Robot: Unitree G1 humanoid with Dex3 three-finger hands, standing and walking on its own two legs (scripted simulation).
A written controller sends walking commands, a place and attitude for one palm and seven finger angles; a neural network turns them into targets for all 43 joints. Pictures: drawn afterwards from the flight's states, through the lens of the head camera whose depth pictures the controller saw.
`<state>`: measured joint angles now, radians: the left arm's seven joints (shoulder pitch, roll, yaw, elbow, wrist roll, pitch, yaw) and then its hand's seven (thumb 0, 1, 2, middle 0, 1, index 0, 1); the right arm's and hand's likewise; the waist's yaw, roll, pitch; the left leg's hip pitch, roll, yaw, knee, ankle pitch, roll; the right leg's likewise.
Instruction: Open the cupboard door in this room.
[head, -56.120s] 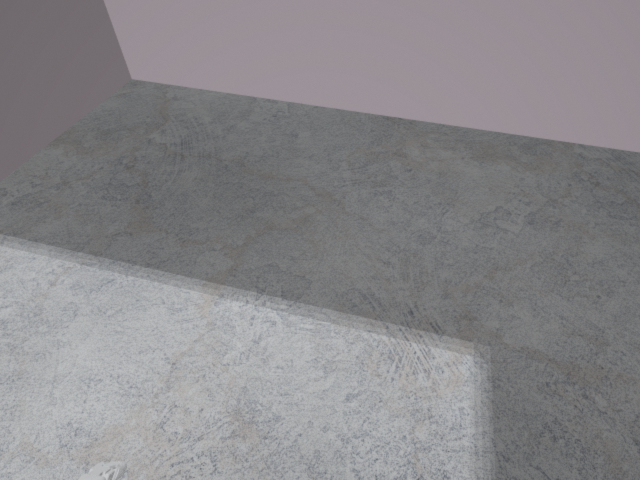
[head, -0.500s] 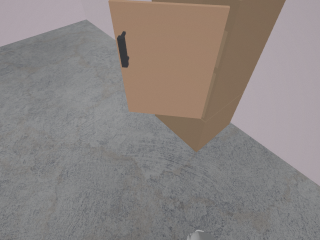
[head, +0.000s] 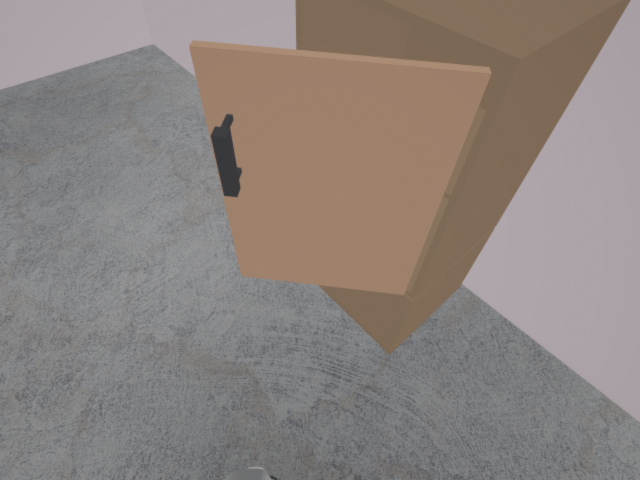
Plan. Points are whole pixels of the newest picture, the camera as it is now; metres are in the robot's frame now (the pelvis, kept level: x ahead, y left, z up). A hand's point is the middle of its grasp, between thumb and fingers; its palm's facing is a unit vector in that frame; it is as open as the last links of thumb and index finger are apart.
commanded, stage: come to a stop and stand still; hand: left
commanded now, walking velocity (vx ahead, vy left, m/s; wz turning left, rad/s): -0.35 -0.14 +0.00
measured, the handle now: (230, 156) +0.59 +0.20 +0.04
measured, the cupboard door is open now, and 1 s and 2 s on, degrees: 42 42 42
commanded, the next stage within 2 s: look again from close up in 0.84 s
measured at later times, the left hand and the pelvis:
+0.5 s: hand out of the picture +0.09 +0.18 -0.17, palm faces -0.01 -0.96 -0.28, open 7.3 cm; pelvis +0.00 -0.02 -0.01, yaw -2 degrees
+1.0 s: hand out of the picture +0.02 +0.15 -0.18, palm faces -0.05 -0.98 -0.22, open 7.3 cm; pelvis +0.00 -0.03 +0.00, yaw -3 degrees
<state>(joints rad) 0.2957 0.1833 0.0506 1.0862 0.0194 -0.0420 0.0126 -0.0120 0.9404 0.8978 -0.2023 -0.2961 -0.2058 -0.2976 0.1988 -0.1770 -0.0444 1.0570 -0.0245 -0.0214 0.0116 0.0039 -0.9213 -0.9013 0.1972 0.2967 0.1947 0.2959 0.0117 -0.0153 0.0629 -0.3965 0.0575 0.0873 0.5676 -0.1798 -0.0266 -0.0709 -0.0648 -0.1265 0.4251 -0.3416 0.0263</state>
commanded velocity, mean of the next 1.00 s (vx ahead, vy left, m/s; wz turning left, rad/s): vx -0.07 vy -0.04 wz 0.00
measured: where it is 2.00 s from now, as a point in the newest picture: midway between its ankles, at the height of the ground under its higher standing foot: outside the picture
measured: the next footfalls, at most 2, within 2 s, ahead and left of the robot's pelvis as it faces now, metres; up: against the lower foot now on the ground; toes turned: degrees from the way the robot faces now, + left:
left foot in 0.02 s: +0.13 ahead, +0.12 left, +0.00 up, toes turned +6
right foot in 0.46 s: +0.03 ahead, -0.15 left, +0.00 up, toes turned -5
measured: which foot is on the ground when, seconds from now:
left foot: up 0.00-0.00, down 0.02-0.46, up 0.48-0.66, down 0.68-1.00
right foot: down 0.00-0.04, up 0.06-0.44, down 0.46-1.00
